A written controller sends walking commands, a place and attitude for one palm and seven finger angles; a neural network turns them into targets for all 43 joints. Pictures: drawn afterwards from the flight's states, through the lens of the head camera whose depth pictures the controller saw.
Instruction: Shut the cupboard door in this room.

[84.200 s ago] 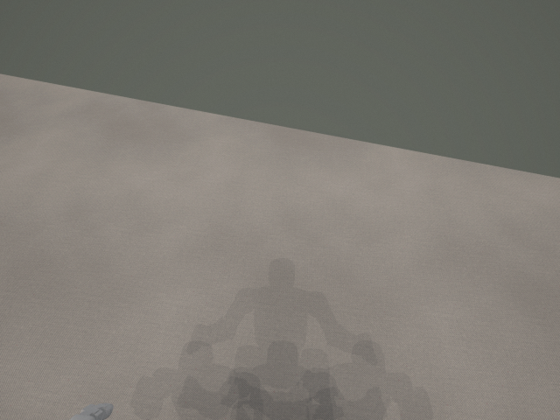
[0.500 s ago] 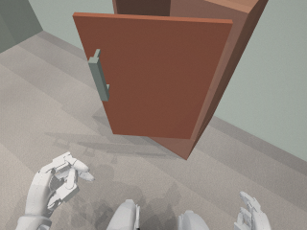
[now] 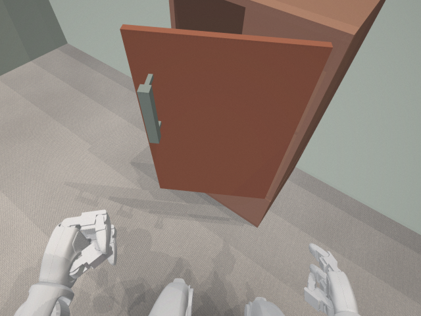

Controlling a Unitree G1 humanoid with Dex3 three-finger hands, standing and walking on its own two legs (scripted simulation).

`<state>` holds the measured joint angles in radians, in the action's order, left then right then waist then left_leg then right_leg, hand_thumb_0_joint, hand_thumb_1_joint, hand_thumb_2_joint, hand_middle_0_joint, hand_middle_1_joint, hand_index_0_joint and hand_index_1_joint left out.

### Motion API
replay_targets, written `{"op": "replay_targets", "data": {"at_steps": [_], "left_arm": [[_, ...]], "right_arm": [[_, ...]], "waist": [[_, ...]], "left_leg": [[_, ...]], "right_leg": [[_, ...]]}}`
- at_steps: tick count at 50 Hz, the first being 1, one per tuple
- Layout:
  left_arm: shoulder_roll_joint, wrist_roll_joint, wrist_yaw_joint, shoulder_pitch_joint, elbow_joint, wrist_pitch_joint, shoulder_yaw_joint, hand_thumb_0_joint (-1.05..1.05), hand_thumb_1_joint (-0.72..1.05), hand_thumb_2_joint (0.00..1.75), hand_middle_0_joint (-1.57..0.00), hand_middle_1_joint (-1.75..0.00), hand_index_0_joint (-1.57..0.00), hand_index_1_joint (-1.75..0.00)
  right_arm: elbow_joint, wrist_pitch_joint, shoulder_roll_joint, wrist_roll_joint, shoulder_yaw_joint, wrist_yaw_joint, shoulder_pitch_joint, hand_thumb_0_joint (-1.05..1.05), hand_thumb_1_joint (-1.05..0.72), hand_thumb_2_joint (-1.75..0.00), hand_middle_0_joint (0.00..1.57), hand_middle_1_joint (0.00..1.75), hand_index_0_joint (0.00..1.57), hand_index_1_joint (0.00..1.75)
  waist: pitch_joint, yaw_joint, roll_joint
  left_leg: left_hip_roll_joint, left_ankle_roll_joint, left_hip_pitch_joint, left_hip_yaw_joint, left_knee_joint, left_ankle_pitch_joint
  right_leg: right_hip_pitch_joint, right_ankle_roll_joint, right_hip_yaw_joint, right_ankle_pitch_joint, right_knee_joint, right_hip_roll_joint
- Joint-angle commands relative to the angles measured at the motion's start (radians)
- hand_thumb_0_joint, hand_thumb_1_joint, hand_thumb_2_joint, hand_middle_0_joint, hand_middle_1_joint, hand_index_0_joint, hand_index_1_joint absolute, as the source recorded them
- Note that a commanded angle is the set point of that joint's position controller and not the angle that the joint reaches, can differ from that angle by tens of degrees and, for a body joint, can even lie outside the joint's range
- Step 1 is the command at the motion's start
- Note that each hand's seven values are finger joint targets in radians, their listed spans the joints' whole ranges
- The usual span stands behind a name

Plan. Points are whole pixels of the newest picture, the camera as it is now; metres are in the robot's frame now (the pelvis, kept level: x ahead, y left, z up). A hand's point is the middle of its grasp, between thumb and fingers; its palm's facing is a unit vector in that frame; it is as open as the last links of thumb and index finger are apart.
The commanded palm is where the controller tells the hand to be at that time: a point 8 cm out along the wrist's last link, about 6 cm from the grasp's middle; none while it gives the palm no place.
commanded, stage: raise the hand and make a fist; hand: left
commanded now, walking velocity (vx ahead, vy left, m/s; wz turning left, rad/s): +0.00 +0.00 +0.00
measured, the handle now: (152, 110) +0.53 +0.18 +0.06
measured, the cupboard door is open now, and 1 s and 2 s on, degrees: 30 30 30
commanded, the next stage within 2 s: bring the fist close to the handle in 0.46 s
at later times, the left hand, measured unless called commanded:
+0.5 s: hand (122, 243) +0.22 +0.17 +0.06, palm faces -0.02 -1.00 -0.06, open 3.1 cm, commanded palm +0.20 +0.22 +0.06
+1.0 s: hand (139, 192) +0.32 +0.16 +0.06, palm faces -0.04 -1.00 -0.04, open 3.1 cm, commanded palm +0.30 +0.22 +0.06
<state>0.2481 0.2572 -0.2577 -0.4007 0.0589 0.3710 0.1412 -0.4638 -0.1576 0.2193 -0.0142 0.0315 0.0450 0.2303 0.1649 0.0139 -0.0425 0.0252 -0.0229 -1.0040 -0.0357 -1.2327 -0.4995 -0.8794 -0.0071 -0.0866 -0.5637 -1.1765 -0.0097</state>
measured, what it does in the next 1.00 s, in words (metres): stands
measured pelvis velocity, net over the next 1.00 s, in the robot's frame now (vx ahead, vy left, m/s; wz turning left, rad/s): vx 0.01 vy -0.02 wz -0.01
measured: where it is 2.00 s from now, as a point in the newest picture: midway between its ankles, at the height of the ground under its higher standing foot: outside the picture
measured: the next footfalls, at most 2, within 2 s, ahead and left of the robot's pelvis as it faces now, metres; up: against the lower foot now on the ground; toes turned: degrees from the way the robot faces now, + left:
none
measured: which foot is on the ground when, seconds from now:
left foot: down 0.00-1.00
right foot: down 0.00-1.00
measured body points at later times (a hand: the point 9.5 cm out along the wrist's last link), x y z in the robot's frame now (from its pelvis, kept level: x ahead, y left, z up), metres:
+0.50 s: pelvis +0.00 -0.02 +0.00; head +0.06 -0.02 +0.45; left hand +0.22 +0.22 +0.06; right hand +0.18 -0.26 -0.08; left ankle +0.05 +0.10 -0.64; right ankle +0.01 -0.13 -0.64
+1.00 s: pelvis +0.01 -0.02 +0.00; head +0.07 -0.02 +0.45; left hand +0.31 +0.22 +0.06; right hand +0.16 -0.27 -0.09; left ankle +0.05 +0.10 -0.64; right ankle +0.01 -0.13 -0.64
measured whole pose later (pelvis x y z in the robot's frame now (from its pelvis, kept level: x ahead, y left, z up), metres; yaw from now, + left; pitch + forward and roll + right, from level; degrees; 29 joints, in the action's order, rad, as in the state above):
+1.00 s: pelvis +0.01 -0.02 +0.00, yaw -1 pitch +17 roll -2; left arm 0.26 0.25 -0.25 0.00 -0.26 0.33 0.19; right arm -0.55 -0.13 0.25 -0.02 0.01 0.05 0.26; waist 0.17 -0.02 -0.04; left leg 0.04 0.00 -0.99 -0.02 -1.19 -0.49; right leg -0.90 0.02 -0.07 -0.56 -1.17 0.00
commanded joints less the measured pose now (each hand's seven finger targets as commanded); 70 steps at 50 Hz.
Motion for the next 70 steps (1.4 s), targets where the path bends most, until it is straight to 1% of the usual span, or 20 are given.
{"op": "replay_targets", "data": {"at_steps": [1,17,28,33,35,36,40,41,42,46,49,51,55,58,61,64,65,67,68,70], "left_arm": [[0.117,0.028,-0.002,0.056,0.206,0.068,0.068,0.0,0.9,0.9,-1.3,-1.5,-1.3,-1.5],[0.114,0.037,0.008,0.041,0.179,0.096,0.076,0.0,0.9,0.9,-1.3,-1.5,-1.3,-1.5],[0.115,0.039,-0.003,0.058,0.165,0.101,0.072,0.0,0.9,0.9,-1.3,-1.5,-1.3,-1.5],[0.136,0.027,0.006,0.265,0.112,0.106,0.073,0.0,0.9,0.9,-1.3,-1.5,-1.3,-1.5],[0.161,0.027,0.006,0.334,0.079,0.099,0.093,0.0,0.9,0.9,-1.3,-1.5,-1.3,-1.5],[0.139,0.027,0.0,0.367,0.056,0.091,0.074,0.0,0.9,0.9,-1.3,-1.5,-1.3,-1.5],[0.184,0.028,-0.003,0.417,-0.015,0.048,0.12,0.0,0.9,0.9,-1.3,-1.5,-1.3,-1.5],[0.158,0.03,-0.006,0.438,-0.024,0.039,0.099,0.0,0.9,0.9,-1.3,-1.5,-1.3,-1.5],[0.189,0.03,-0.003,0.447,-0.048,0.033,0.134,0.0,0.9,0.9,-1.3,-1.5,-1.3,-1.5],[0.153,0.021,0.011,0.505,-0.112,0.024,0.106,0.0,0.9,0.9,-1.3,-1.5,-1.3,-1.5],[0.144,0.008,0.026,0.595,-0.164,0.038,0.095,0.0,0.9,0.9,-1.3,-1.5,-1.3,-1.5],[0.165,0.0,0.034,0.65,-0.206,0.053,0.116,0.0,0.9,0.9,-1.3,-1.5,-1.3,-1.5],[0.189,-0.012,0.038,0.754,-0.262,0.08,0.132,0.0,0.9,0.9,-1.3,-1.5,-1.3,-1.5],[0.153,-0.024,0.039,0.844,-0.295,0.096,0.092,0.0,0.9,0.9,-1.3,-1.5,-1.3,-1.5],[0.163,-0.031,0.048,0.895,-0.336,0.098,0.098,0.0,0.9,0.9,-1.3,-1.5,-1.3,-1.5],[0.17,-0.04,0.056,0.971,-0.421,0.093,0.105,0.0,0.9,0.9,-1.3,-1.5,-1.3,-1.5],[0.206,-0.046,0.062,0.994,-0.449,0.094,0.134,0.0,0.9,0.9,-1.3,-1.5,-1.3,-1.5],[0.185,-0.054,0.065,1.042,-0.477,0.102,0.118,0.0,0.9,0.9,-1.3,-1.5,-1.3,-1.5],[0.185,-0.054,0.069,1.069,-0.497,0.105,0.123,0.0,0.9,0.9,-1.3,-1.5,-1.3,-1.5],[0.227,-0.065,0.075,1.118,-0.55,0.113,0.15,0.0,0.9,0.9,-1.3,-1.5,-1.3,-1.5]], "right_arm": [[0.139,-0.053,0.148,-0.005,-0.069,0.013,-0.03,0.0,-0.9,-0.9,0.2,0.3,0.2,0.3],[0.127,-0.051,0.144,-0.008,-0.079,0.014,-0.029,0.0,-0.9,-0.9,0.2,0.3,0.2,0.3],[0.126,-0.041,0.139,-0.01,-0.079,0.017,-0.029,0.0,-0.9,-0.9,0.2,0.3,0.2,0.3],[0.098,-0.048,0.15,-0.007,-0.068,0.024,-0.021,0.0,-0.9,-0.9,0.2,0.3,0.2,0.3],[0.085,-0.05,0.156,-0.007,-0.067,0.028,-0.018,0.0,-0.9,-0.9,0.2,0.3,0.2,0.3],[0.082,-0.051,0.154,-0.01,-0.065,0.028,-0.023,0.0,-0.9,-0.9,0.2,0.3,0.2,0.3],[0.067,-0.046,0.161,-0.012,-0.066,0.029,-0.011,0.0,-0.9,-0.9,0.2,0.3,0.2,0.3],[0.067,-0.043,0.157,-0.012,-0.065,0.026,-0.014,0.0,-0.9,-0.9,0.2,0.3,0.2,0.3],[0.06,-0.039,0.16,-0.013,-0.067,0.026,-0.008,0.0,-0.9,-0.9,0.2,0.3,0.2,0.3],[0.057,-0.026,0.162,-0.012,-0.068,0.017,-0.001,0.0,-0.9,-0.9,0.2,0.3,0.2,0.3],[0.041,-0.016,0.165,-0.011,-0.07,0.011,0.009,0.0,-0.9,-0.9,0.2,0.3,0.2,0.3],[0.03,-0.007,0.17,-0.008,-0.073,0.01,0.016,0.0,-0.9,-0.9,0.2,0.3,0.2,0.3],[0.012,0.007,0.174,-0.006,-0.076,0.006,0.03,0.0,-0.9,-0.9,0.2,0.3,0.2,0.3],[-0.002,0.012,0.174,-0.007,-0.079,0.002,0.035,0.0,-0.9,-0.9,0.2,0.3,0.2,0.3],[-0.018,0.02,0.181,-0.004,-0.084,-0.002,0.053,0.0,-0.9,-0.9,0.2,0.3,0.2,0.3],[-0.031,0.036,0.183,-0.005,-0.083,-0.004,0.061,0.0,-0.9,-0.9,0.2,0.3,0.2,0.3],[-0.037,0.04,0.188,-0.003,-0.084,-0.003,0.072,0.0,-0.9,-0.9,0.2,0.3,0.2,0.3],[-0.037,0.049,0.184,-0.003,-0.083,-0.007,0.071,0.0,-0.9,-0.9,0.2,0.3,0.2,0.3],[-0.042,0.053,0.184,-0.001,-0.084,-0.008,0.077,0.0,-0.9,-0.9,0.2,0.3,0.2,0.3],[-0.049,0.06,0.19,0.001,-0.084,-0.008,0.09,0.0,-0.9,-0.9,0.2,0.3,0.2,0.3]], "waist": [[0.196,-0.015,-0.038],[0.193,-0.011,-0.017],[0.19,-0.023,0.015],[0.163,-0.052,0.015],[0.181,-0.051,0.017],[0.188,-0.051,0.01],[0.261,-0.031,0.008],[0.271,-0.036,0.006],[0.274,-0.03,0.007],[0.265,-0.033,0.021],[0.243,-0.044,0.01],[0.255,-0.05,0.04],[0.279,-0.05,0.002],[0.313,-0.061,-0.039],[0.353,-0.067,-0.018],[0.312,-0.077,-0.004],[0.317,-0.075,0.007],[0.325,-0.076,-0.02],[0.333,-0.082,0.0],[0.328,-0.085,-0.003]], "left_leg": [[-0.011,0.01,0.264,-0.051,0.238,0.129],[-0.019,0.003,0.225,-0.011,0.205,0.155],[-0.022,-0.002,0.199,0.005,0.174,0.158],[-0.018,-0.005,0.168,-0.002,0.151,0.115],[-0.017,-0.007,0.162,-0.001,0.144,0.107],[-0.018,-0.006,0.169,0.001,0.15,0.107],[-0.017,-0.008,0.197,0.007,0.162,0.177],[-0.019,-0.009,0.206,0.011,0.165,0.194],[-0.017,-0.005,0.212,0.011,0.171,0.206],[-0.016,-0.003,0.24,0.009,0.195,0.232],[-0.015,0.0,0.249,0.007,0.207,0.215],[-0.013,-0.002,0.241,0.008,0.203,0.218],[-0.012,0.001,0.267,0.007,0.21,0.238],[-0.009,0.005,0.322,0.001,0.216,0.261],[-0.004,0.007,0.354,-0.007,0.213,0.296],[-0.004,0.008,0.327,-0.005,0.22,0.262],[-0.003,0.007,0.319,-0.01,0.217,0.26],[-0.003,0.011,0.339,-0.01,0.224,0.264],[-0.003,0.009,0.337,-0.009,0.22,0.26],[-0.003,0.008,0.324,-0.011,0.215,0.252]], "right_leg": [[0.034,0.04,0.006,0.147,0.158,0.051],[0.065,0.034,0.04,0.151,0.178,0.043],[0.08,0.026,0.073,0.156,0.198,0.035],[0.026,0.026,0.084,0.094,0.199,0.037],[0.03,0.027,0.095,0.075,0.204,0.038],[0.036,0.027,0.096,0.077,0.208,0.034],[0.104,0.026,0.099,0.171,0.205,0.035],[0.114,0.022,0.098,0.205,0.205,0.03],[0.12,0.022,0.095,0.225,0.203,0.03],[0.118,0.022,0.074,0.271,0.197,0.032],[0.091,0.023,0.065,0.255,0.2,0.033],[0.097,0.022,0.07,0.26,0.199,0.032],[0.093,0.028,0.065,0.282,0.188,0.035],[0.065,0.031,0.057,0.295,0.183,0.034],[0.063,0.03,0.05,0.322,0.178,0.035],[0.045,0.028,0.05,0.298,0.188,0.036],[0.047,0.029,0.05,0.292,0.184,0.039],[0.034,0.031,0.048,0.29,0.184,0.036],[0.036,0.029,0.048,0.29,0.187,0.036],[0.029,0.031,0.052,0.284,0.185,0.04]]}}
